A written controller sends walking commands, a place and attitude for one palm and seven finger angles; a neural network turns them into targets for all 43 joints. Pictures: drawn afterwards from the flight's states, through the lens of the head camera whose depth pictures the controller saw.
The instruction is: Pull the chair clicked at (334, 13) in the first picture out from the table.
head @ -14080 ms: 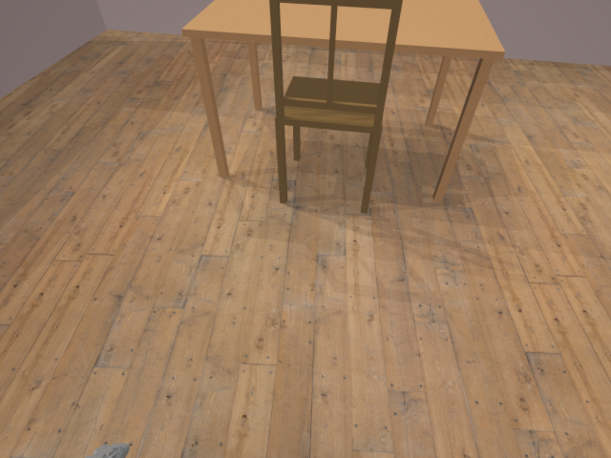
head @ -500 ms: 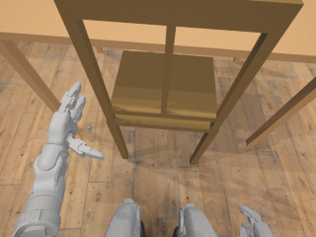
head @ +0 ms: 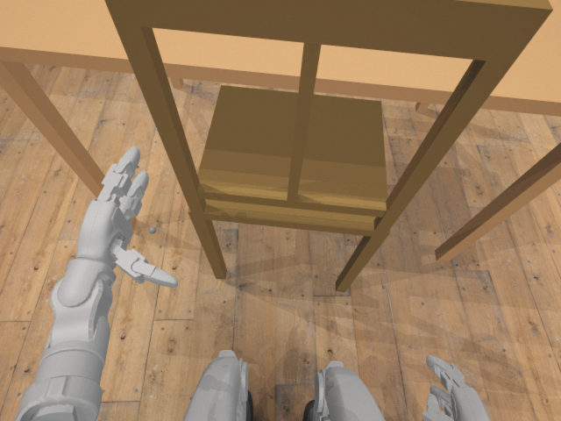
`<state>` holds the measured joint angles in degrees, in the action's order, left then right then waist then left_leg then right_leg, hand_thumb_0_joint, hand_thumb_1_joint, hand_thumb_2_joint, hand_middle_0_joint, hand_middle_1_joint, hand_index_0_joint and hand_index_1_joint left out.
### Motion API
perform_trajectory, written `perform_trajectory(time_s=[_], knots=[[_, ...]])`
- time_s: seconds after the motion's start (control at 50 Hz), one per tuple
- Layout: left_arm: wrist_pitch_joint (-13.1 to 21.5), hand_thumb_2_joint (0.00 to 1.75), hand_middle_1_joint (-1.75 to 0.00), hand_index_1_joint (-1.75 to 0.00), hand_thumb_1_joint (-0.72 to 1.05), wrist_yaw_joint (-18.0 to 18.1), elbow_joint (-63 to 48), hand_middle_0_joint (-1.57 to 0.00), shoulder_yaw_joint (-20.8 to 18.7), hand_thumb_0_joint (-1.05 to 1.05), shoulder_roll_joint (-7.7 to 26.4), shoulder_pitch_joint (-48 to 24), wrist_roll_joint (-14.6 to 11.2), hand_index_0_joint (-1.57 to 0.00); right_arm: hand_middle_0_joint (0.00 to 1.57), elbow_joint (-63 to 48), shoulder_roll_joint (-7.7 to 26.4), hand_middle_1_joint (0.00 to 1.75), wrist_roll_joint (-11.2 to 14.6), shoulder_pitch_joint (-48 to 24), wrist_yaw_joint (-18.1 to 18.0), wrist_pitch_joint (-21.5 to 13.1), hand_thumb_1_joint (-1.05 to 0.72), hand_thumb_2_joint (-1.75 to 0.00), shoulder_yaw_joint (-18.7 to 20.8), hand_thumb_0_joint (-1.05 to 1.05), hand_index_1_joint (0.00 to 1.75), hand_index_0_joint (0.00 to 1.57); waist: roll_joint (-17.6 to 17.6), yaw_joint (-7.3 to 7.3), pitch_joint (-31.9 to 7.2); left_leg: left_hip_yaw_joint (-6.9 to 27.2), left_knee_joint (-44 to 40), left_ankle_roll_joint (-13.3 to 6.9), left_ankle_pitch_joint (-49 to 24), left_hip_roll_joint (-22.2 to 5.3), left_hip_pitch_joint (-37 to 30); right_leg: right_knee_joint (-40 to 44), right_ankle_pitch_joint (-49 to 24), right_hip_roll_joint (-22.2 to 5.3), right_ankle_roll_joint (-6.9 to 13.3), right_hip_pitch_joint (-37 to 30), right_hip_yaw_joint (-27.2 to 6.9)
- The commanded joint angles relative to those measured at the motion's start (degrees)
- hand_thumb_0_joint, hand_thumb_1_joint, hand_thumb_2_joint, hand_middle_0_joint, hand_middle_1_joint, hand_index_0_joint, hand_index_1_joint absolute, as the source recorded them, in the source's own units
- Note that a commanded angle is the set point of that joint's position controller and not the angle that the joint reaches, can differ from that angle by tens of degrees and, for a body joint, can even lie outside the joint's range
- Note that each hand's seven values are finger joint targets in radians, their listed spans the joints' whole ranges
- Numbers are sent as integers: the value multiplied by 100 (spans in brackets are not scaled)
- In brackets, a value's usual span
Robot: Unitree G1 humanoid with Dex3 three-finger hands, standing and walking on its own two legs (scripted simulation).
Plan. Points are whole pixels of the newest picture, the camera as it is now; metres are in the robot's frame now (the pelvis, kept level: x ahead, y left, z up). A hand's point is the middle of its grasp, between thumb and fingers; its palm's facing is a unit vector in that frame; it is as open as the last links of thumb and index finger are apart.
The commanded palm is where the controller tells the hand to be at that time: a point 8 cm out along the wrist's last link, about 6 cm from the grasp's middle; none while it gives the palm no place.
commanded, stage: push the fingers through the gap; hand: left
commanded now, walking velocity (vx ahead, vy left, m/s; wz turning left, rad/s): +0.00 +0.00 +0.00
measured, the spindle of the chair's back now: (299, 139) +0.50 -0.01 +0.06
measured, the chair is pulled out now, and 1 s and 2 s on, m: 0.00 0.00 0.00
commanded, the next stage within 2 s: hook a spindle and tug to test in 1.60 s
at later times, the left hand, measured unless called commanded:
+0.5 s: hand (165, 198) +0.42 +0.18 +0.02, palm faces -0.09 -0.99 -0.05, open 16.9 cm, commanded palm +0.40 +0.22 +0.02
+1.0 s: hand (178, 171) +0.46 +0.17 +0.03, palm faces -0.08 -0.99 -0.06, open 16.9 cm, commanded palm +0.45 +0.21 +0.02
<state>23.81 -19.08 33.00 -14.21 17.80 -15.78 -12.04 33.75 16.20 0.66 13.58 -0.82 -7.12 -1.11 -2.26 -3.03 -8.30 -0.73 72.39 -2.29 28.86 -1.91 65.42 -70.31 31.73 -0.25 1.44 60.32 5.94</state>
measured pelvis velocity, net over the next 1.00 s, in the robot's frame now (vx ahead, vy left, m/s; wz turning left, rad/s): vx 0.00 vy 0.00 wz -0.02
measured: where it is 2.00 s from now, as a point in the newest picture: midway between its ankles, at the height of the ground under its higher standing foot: outside the picture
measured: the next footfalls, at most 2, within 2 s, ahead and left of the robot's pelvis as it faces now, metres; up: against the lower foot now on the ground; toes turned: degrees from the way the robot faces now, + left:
none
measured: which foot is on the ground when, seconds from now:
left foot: down 0.00-1.00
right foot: down 0.00-1.00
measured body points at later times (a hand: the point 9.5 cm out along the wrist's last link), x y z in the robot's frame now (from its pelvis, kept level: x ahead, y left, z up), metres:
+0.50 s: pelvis +0.00 +0.01 +0.00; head +0.13 +0.01 +0.43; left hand +0.41 +0.23 +0.03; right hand +0.10 -0.26 -0.12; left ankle +0.05 +0.09 -0.63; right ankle +0.02 -0.11 -0.63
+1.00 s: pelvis +0.00 +0.00 -0.01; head +0.14 +0.01 +0.42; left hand +0.46 +0.22 +0.03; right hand +0.06 -0.27 -0.13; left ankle +0.05 +0.09 -0.63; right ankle +0.02 -0.11 -0.63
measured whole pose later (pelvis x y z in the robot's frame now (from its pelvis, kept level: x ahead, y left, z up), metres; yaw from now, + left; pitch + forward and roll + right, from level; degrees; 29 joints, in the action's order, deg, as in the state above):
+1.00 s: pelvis +0.00 +0.00 -0.01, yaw -1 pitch +25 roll -3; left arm 26.1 -16.4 54.2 -18.8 22.2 -38.8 -7.0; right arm 36.8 16.4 -0.9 16.5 1.0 -3.0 -1.5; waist -3.0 -6.6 -8.5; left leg -0.9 74.7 -2.1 28.9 -2.6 71.2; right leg -72.7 31.6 0.4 1.8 66.5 5.6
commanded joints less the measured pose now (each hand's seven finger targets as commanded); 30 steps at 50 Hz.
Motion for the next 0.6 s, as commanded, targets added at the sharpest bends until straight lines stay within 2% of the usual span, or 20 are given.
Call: perform_trajectory(time_s=[0.0, 0.04, 0.08, 0.1, 0.2, 0.24, 0.28, 0.3, 0.32, 0.34, 0.36, 0.4, 0.46, 0.48, 0.52, 0.58], knots=[[470, 30, -8, -8, -50, 55, -1469, -6, -217, 0, 963, -1697, -97, -6, 20, -531, 869, 30, 10, 343, -44, -308, -90, -90, 384, 0, 30, 20, -469, -172, -2427, 584, -869, 97, -1714, 50, -2563, 1010, -1286, 87, 77, -390, -390], [408, 30, -8, -8, -50, 82, -1250, -6, -109, 0, 863, -1973, -60, -6, 20, -417, 877, 30, 0, 376, -46, -295, -90, -90, 378, 0, 30, 20, -371, -249, -2312, 629, -861, 114, -1597, 32, -2531, 1018, -1182, 84, 59, -234, -371], [310, 30, -8, -8, -50, 100, -864, -6, -259, 0, 1008, -1909, -24, -6, 20, -386, 910, 30, 4, 407, -58, -261, -90, -90, 371, 0, 30, 20, -141, -231, -2163, 597, -867, 102, -1360, 43, -2259, 1056, -1034, 94, 59, -294, -384], [303, 30, -8, -8, -50, 102, -832, -6, -293, 0, 1079, -2083, -14, -6, 20, -381, 929, 30, 3, 411, -70, -255, -90, -90, 359, 0, 30, 20, -161, -244, -2180, 581, -830, 79, -1388, 52, -2188, 1022, -1059, 98, 69, -294, -391], [274, 30, -8, -8, -50, 123, -620, -6, -483, 0, 1274, -2295, 26, -6, 20, -417, 923, 30, -14, 462, -40, -197, -90, -90, 352, 0, 30, 20, -202, -168, -2432, 565, -803, 93, -1621, 66, -2229, 955, -1267, 104, 84, -436, -398], [324, 30, -8, -8, -50, 139, -798, -6, -463, 0, 1252, -2405, 46, -6, 20, -406, 901, 30, -44, 517, -5, -189, -90, -90, 361, 0, 30, 20, -495, -127, -2726, 614, -806, 146, -1990, 52, -2568, 888, -1486, 89, 95, -404, -376], [330, 30, -8, -8, -50, 157, -784, -6, -403, 0, 1164, -2399, 41, -6, 20, -405, 894, 30, -53, 549, 29, -166, -90, -90, 375, 0, 30, 20, -429, -170, -2749, 615, -802, 155, -2070, 41, -2626, 911, -1574, 101, 77, -406, -370], [338, 30, -8, -8, -50, 175, -668, -6, -450, 0, 1208, -2318, 57, -6, 20, -405, 910, 30, -46, 596, 31, -155, -90, -90, 380, 0, 30, 20, -281, -166, -2723, 631, -794, 144, -2153, 39, -2571, 882, -1617, 118, 86, -434, -353], [342, 30, -8, -8, -50, 179, -672, -6, -318, 0, 1090, -2434, 85, -6, 20, -390, 904, 30, -50, 590, 51, -141, -90, -90, 375, 0, 30, 20, -383, -217, -2711, 648, -810, 155, -2093, 28, -2609, 883, -1553, 118, 75, -318, -345], [320, 30, -8, -8, -50, 188, -609, -6, -338, 0, 1042, -2385, 75, -6, 20, -364, 902, 30, -59, 618, 63, -123, -90, -90, 392, 0, 30, 20, -302, -225, -2704, 630, -805, 148, -2041, 29, -2584, 907, -1540, 118, 65, -323, -341], [296, 30, -8, -8, -50, 196, -462, -6, -356, 0, 1080, -2362, 107, -6, 20, -350, 922, 30, -46, 644, 57, -93, -90, -90, 394, 0, 30, 20, -149, -241, -2614, 620, -807, 139, -1965, 25, -2465, 914, -1513, 120, 61, -331, -354], [289, 30, -8, -8, -50, 218, -276, -6, -416, 0, 1155, -2564, 118, -6, 20, -313, 932, 30, -46, 662, 49, -67, -90, -90, 384, 0, 30, 20, -110, -279, -2456, 590, -785, 112, -1785, 39, -2245, 919, -1421, 130, 66, -323, -360], [342, 30, -8, -8, -50, 263, -140, -6, -358, 0, 1127, -2941, 197, -6, 20, -271, 933, 30, -56, 699, 53, -17, -90, -90, 380, 0, 30, 20, -168, -327, -2377, 615, -814, 128, -1653, 30, -2253, 922, -1263, 128, 64, -174, -357], [379, 30, -8, -8, -50, 276, -196, -6, -276, 0, 1050, -3072, 205, -6, 20, -270, 919, 30, -60, 699, 58, -23, -90, -90, 390, 0, 30, 20, -287, -345, -2424, 607, -807, 126, -1639, 31, -2330, 942, -1235, 132, 65, -124, -372], [470, 30, -8, -8, -50, 326, -324, -6, -493, 0, 1323, -3135, 235, -6, 20, -264, 954, 30, -86, 757, 63, -22, -90, -90, 407, 0, 30, 20, -429, -268, -2708, 650, -793, 159, -1930, 22, -2561, 881, -1394, 133, 90, -185, -362], [551, 30, -8, -8, -50, 377, -267, -6, -399, 0, 1222, -3266, 270, -6, 20, -231, 914, 30, -107, 781, 92, 10, -90, -90, 395, 0, 30, 20, -478, -311, -2792, 664, -781, 174, -2036, 22, -2690, 877, -1457, 146, 82, -160, -358]])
